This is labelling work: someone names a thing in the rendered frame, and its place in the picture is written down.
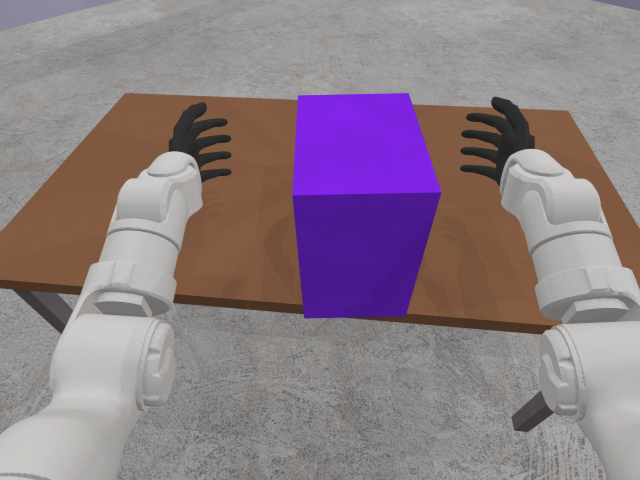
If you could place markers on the right robot hand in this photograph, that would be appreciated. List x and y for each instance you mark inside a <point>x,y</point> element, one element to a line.
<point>515,137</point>

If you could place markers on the robot right upper arm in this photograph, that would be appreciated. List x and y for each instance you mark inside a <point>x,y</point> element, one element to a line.
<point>590,372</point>

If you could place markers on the robot left upper arm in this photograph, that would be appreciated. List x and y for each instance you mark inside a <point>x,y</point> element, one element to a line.
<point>109,369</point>

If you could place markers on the carton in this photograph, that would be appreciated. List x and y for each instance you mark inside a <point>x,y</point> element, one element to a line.
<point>365,195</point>

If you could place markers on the left robot forearm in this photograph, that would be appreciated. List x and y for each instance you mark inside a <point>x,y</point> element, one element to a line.
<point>134,275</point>

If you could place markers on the table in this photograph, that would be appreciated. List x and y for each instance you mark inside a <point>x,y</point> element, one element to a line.
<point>240,249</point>

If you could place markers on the left robot hand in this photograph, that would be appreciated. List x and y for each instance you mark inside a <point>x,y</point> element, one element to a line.
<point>185,134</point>

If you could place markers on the right robot forearm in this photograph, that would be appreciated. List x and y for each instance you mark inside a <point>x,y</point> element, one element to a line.
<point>580,276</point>

